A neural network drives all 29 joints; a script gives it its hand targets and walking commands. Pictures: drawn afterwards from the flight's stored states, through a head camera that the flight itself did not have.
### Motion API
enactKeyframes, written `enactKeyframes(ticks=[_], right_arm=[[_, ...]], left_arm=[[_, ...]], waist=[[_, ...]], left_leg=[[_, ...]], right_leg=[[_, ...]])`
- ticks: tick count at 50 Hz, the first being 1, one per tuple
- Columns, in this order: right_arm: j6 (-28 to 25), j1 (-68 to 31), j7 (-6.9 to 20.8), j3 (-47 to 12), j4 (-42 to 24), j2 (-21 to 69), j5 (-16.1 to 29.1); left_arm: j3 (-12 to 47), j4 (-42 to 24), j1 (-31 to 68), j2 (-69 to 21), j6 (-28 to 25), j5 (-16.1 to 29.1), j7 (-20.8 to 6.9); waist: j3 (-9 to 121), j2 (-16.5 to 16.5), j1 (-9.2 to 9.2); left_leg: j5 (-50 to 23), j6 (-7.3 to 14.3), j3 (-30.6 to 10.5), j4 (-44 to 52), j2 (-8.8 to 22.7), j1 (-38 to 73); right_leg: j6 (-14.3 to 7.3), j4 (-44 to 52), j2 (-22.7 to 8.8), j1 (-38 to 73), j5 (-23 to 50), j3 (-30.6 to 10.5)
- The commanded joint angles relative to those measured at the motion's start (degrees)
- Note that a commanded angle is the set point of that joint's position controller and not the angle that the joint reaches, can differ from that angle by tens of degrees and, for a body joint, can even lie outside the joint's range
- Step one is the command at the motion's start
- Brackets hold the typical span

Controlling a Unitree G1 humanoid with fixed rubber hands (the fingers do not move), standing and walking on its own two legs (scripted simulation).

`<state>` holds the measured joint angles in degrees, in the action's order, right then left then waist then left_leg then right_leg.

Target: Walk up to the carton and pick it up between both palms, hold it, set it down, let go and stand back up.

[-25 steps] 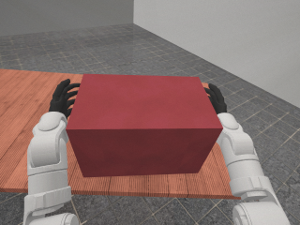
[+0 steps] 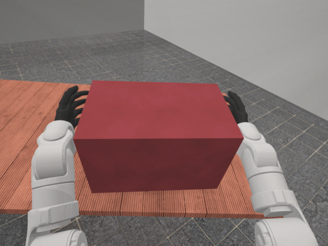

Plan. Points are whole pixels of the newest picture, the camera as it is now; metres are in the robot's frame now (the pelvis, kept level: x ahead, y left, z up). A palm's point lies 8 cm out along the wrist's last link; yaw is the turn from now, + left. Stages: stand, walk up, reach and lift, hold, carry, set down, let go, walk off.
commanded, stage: hold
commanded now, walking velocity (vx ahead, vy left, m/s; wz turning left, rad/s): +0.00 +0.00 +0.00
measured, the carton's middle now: (156, 136) +0.35 +0.01 +0.15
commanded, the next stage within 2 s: none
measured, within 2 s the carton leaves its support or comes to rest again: neither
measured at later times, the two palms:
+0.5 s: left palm (68, 125) +0.34 +0.20 +0.19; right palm (237, 125) +0.36 -0.19 +0.18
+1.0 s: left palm (66, 122) +0.34 +0.21 +0.19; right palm (238, 124) +0.36 -0.19 +0.19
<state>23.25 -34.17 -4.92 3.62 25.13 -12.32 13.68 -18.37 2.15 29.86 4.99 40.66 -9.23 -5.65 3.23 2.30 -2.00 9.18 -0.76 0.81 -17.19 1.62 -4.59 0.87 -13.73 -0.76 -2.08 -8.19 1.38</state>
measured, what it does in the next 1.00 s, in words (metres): stands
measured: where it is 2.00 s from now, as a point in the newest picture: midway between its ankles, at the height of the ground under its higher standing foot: outside the picture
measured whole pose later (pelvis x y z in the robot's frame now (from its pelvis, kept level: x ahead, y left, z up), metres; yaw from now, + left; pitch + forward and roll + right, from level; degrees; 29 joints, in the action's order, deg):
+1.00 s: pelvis +0.00 +0.00 +0.00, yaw +1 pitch -4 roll -1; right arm 23.3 -34.6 -4.4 4.7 26.7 -11.6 12.8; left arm -18.4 3.9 31.1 5.3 41.2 -9.7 -5.9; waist 3.4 2.7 -2.4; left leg 8.7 -0.9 0.2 -17.0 1.5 -4.6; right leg 0.7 -14.2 -0.8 -2.1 -8.3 1.9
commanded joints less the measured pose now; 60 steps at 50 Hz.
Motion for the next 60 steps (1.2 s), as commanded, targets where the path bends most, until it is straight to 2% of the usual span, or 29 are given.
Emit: enactKeyframes(ticks=[1,5,7,10,13,15,16,19,21,25,26,27,28,29,31,34,36,39,40,41,43,45,47,51,52,53,54,57,60], right_arm=[[-3.29,-42.06,9.13,-16.72,-17.66,26.15,4.44],[-4.69,-44.80,9.25,-16.58,-19.93,24.54,5.44],[-4.42,-43.83,9.14,-17.44,-21.74,25.37,5.95],[-4.09,-43.03,8.86,-18.46,-19.71,26.92,6.05],[-3.51,-41.69,8.17,-18.89,-18.62,25.34,6.01],[-4.46,-40.81,7.68,-20.94,-23.15,25.44,8.21],[-3.85,-41.11,7.34,-19.71,-22.92,24.24,7.40],[-3.51,-39.03,7.29,-20.33,-23.02,26.11,7.72],[-3.35,-39.93,7.29,-19.83,-23.24,25.46,7.41],[-3.40,-41.35,7.43,-19.21,-23.43,25.47,6.29],[-2.82,-38.26,7.15,-17.23,-20.99,25.98,5.17],[-3.57,-41.86,7.37,-19.33,-24.35,26.91,5.90],[-3.80,-42.47,7.61,-19.08,-23.37,26.41,6.96],[-3.75,-41.49,7.53,-19.06,-23.66,25.91,6.70],[-3.64,-40.60,7.73,-19.10,-21.08,24.80,6.20],[-3.48,-41.96,7.54,-19.59,-22.75,26.24,6.06],[-3.72,-41.62,7.25,-18.33,-22.09,25.90,5.93],[-3.42,-41.29,7.95,-18.80,-20.71,26.02,6.07],[-3.27,-39.71,7.90,-16.81,-19.30,25.11,4.77],[-3.76,-40.96,8.04,-19.24,-22.37,25.68,6.38],[-3.45,-43.17,8.38,-19.06,-20.58,26.70,5.65],[-2.74,-42.28,8.59,-16.30,-16.56,25.06,4.47],[-4.18,-44.32,8.67,-15.92,-18.85,25.53,4.74],[-4.55,-46.08,8.84,-17.14,-20.04,27.16,4.74],[-4.65,-45.77,9.03,-16.56,-19.32,25.55,4.40],[-4.26,-44.62,9.16,-17.28,-17.77,26.65,4.34],[-3.83,-43.66,9.34,-15.58,-14.47,25.33,3.77],[-3.77,-43.31,9.63,-16.72,-14.52,26.64,3.73],[-5.34,-45.76,8.99,-17.62,-18.73,27.30,4.38]], left_arm=[[24.03,-7.09,34.11,-22.69,-1.77,7.34,-7.59],[28.28,-9.79,34.57,-25.07,-2.64,9.19,-6.39],[28.28,-7.82,32.82,-24.27,-2.43,10.04,-5.90],[24.93,-6.63,30.75,-23.57,-2.03,7.93,-6.46],[23.22,-6.44,30.38,-21.55,-1.97,6.99,-7.15],[26.08,-12.45,29.05,-23.30,-2.45,8.98,-6.98],[25.05,-6.38,28.19,-22.37,-1.83,8.95,-6.89],[25.29,-12.25,28.88,-21.59,-2.28,8.45,-7.31],[25.56,-12.22,29.32,-21.88,-2.26,8.34,-7.35],[25.10,-11.50,31.46,-20.86,-2.57,8.27,-7.01],[25.62,-10.33,31.78,-21.31,-2.55,7.58,-7.56],[25.57,-10.39,30.77,-22.98,-2.61,7.89,-7.50],[25.99,-10.34,30.73,-22.55,-2.44,8.12,-7.20],[25.77,-8.70,29.83,-22.46,-2.33,8.33,-7.30],[25.85,-9.70,30.83,-21.79,-2.56,7.61,-7.00],[24.95,-7.97,30.52,-21.65,-2.57,7.88,-6.84],[25.18,-7.99,30.35,-23.21,-2.41,8.08,-7.07],[24.19,-7.44,30.59,-21.98,-2.34,7.69,-7.04],[24.50,-6.74,30.25,-21.75,-2.12,7.11,-7.28],[25.96,-11.06,31.57,-23.28,-2.61,8.37,-7.09],[24.14,-5.96,31.74,-21.69,-2.12,7.33,-7.06],[23.62,-4.60,32.90,-22.40,-1.33,6.46,-7.66],[25.78,-6.79,35.69,-23.72,-2.10,7.64,-7.53],[25.38,-3.56,33.65,-25.12,-2.56,7.69,-6.86],[26.12,-5.57,36.17,-25.52,-2.67,8.05,-6.74],[24.64,-3.47,34.05,-23.98,-2.47,7.05,-6.74],[25.00,-2.99,33.95,-23.06,-2.06,7.28,-6.88],[23.33,-3.51,34.34,-23.54,-2.02,6.08,-7.23],[25.32,-6.42,36.13,-24.66,-2.69,7.47,-7.09]], waist=[[16.21,-2.19,-0.36],[23.98,-6.73,-2.04],[22.58,-4.07,-1.74],[19.40,-1.64,1.25],[18.97,-1.50,0.43],[23.25,-3.51,-0.42],[19.66,-3.03,-1.45],[20.75,-2.21,0.52],[19.84,-3.27,-0.89],[19.36,-2.38,-0.22],[16.49,-1.97,-2.39],[19.41,-2.89,0.00],[19.76,-3.77,0.21],[19.01,-2.11,-0.20],[19.50,-3.67,-0.76],[19.59,-1.87,0.04],[18.78,-2.32,-1.56],[19.15,-2.95,0.37],[17.72,-3.08,-1.31],[21.52,-3.46,-0.50],[18.67,-1.62,0.86],[14.60,-2.65,-0.14],[19.68,-5.00,-2.10],[19.30,-2.85,0.73],[20.17,-4.04,-0.81],[18.61,-1.82,0.13],[15.80,-4.35,-1.31],[16.92,-2.93,0.51],[21.20,-2.75,-0.17]], left_leg=[[-12.66,-0.93,0.05,1.20,-3.12,6.14],[-17.92,-2.80,-1.34,-0.37,-2.91,11.30],[-18.80,-2.12,-0.84,-0.77,-2.66,11.75],[-16.79,-1.13,0.61,0.35,-4.00,6.29],[-16.74,-0.68,1.14,0.24,-4.53,7.78],[-25.74,-1.42,0.00,-2.51,-3.88,11.51],[-23.54,-1.66,0.47,-2.21,-4.20,10.62],[-19.56,-1.29,0.47,-0.96,-4.41,7.85],[-20.09,-1.17,-0.07,-1.17,-4.42,7.93],[-15.21,-0.69,0.54,-0.20,-4.56,5.78],[-13.65,-0.52,0.67,0.62,-4.42,6.17],[-16.28,-1.01,0.48,0.08,-4.49,7.56],[-18.49,-1.32,0.16,-0.78,-4.24,8.14],[-17.44,-1.19,0.27,-0.39,-4.26,6.76],[-16.67,-1.10,0.40,-0.45,-4.33,8.22],[-17.74,-0.87,0.28,-0.65,-4.19,7.58],[-16.63,-0.85,0.48,-0.47,-4.54,7.13],[-17.49,-0.96,0.73,-0.66,-3.88,9.04],[-15.21,-0.87,0.79,-0.08,-4.03,7.42],[-18.65,-1.39,-0.01,-0.74,-3.54,8.89],[-14.24,-0.83,0.40,0.28,-4.14,6.50],[-11.10,-0.81,0.44,2.15,-3.71,5.73],[-13.55,-1.59,0.16,0.92,-3.69,8.28],[-14.85,-1.06,0.18,0.16,-3.75,7.37],[-15.29,-1.55,-0.25,0.24,-3.35,8.41],[-14.26,-0.55,0.22,0.33,-3.67,7.97],[-13.93,-0.96,-0.35,0.68,-3.33,8.38],[-10.07,-0.38,0.66,2.03,-3.66,6.14],[-17.33,-1.07,0.62,-0.05,-4.03,8.46]], right_leg=[[-0.68,0.39,3.46,-0.44,7.96,1.26],[-1.06,-0.11,4.18,-0.13,9.97,1.85],[-0.90,0.80,4.37,-1.03,11.32,1.86],[-0.06,0.61,3.85,2.76,13.12,1.00],[0.31,0.14,3.36,3.86,16.30,0.33],[0.35,-1.52,4.47,3.36,20.96,1.30],[-0.01,0.11,3.92,3.10,19.37,0.93],[0.05,-0.79,3.74,4.06,18.42,0.53],[0.22,-0.82,3.77,4.49,19.03,0.72],[0.15,-0.66,3.58,3.16,14.44,0.16],[0.30,-0.06,2.92,2.17,13.62,0.45],[0.09,-0.43,3.18,3.04,14.74,0.55],[0.01,-0.32,3.41,2.80,16.16,0.66],[-0.05,-0.45,3.60,3.81,14.87,0.90],[-0.07,-0.34,3.66,2.59,13.51,1.15],[-0.03,-0.29,3.83,3.45,15.62,1.21],[0.03,-0.68,3.56,2.90,15.03,0.98],[-0.18,0.14,3.42,1.33,13.45,0.98],[-0.38,0.03,3.30,1.22,12.07,0.58],[-0.52,-0.76,4.22,2.05,14.43,1.56],[-0.26,0.32,3.95,2.85,10.82,1.54],[-0.58,1.48,3.54,1.31,6.79,0.86],[-0.71,0.73,3.55,1.86,8.91,0.87],[-0.36,0.94,4.04,1.58,9.35,1.16],[-0.82,0.48,4.02,-0.22,8.42,1.90],[-0.68,0.88,3.81,0.35,8.71,1.51],[-0.91,1.26,3.32,-0.05,7.54,1.12],[-0.47,1.11,3.32,0.54,5.79,1.30],[-0.40,0.10,3.90,1.75,12.24,1.63]])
